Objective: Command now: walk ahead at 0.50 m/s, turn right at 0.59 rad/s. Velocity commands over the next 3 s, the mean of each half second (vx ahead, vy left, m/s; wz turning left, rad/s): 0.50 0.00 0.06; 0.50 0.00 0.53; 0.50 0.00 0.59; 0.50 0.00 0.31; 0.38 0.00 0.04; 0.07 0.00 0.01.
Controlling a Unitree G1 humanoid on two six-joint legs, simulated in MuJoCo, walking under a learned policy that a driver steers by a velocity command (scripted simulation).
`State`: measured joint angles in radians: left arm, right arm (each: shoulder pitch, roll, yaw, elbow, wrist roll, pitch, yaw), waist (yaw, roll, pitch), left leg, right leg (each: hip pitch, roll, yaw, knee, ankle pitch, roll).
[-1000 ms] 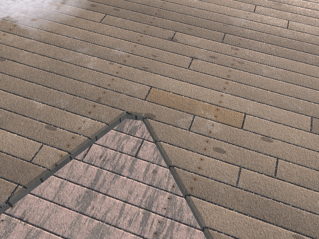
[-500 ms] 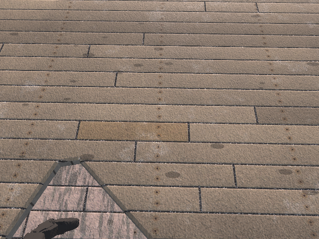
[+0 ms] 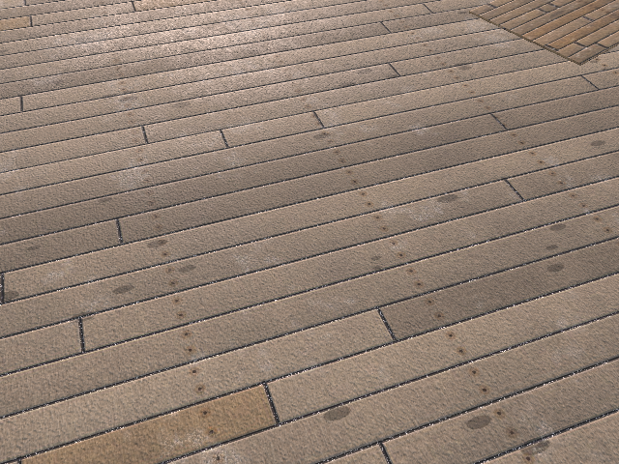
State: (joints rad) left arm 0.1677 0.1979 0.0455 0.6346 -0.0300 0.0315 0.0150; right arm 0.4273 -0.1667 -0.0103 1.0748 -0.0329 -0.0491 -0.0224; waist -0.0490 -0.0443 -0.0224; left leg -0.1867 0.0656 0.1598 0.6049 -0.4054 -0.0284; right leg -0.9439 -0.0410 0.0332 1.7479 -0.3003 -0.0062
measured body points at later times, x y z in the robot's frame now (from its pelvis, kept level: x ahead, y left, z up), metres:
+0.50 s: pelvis +0.26 -0.07 +0.07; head +0.26 -0.07 +0.52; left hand +0.24 +0.19 -0.06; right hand +0.45 -0.32 -0.03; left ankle +0.35 +0.10 -0.58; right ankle +0.21 -0.16 -0.67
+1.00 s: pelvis +0.53 +0.02 +0.07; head +0.56 +0.04 +0.52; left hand +0.61 +0.34 -0.01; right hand +0.70 -0.21 -0.04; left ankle +0.51 +0.08 -0.67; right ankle +0.68 -0.13 -0.60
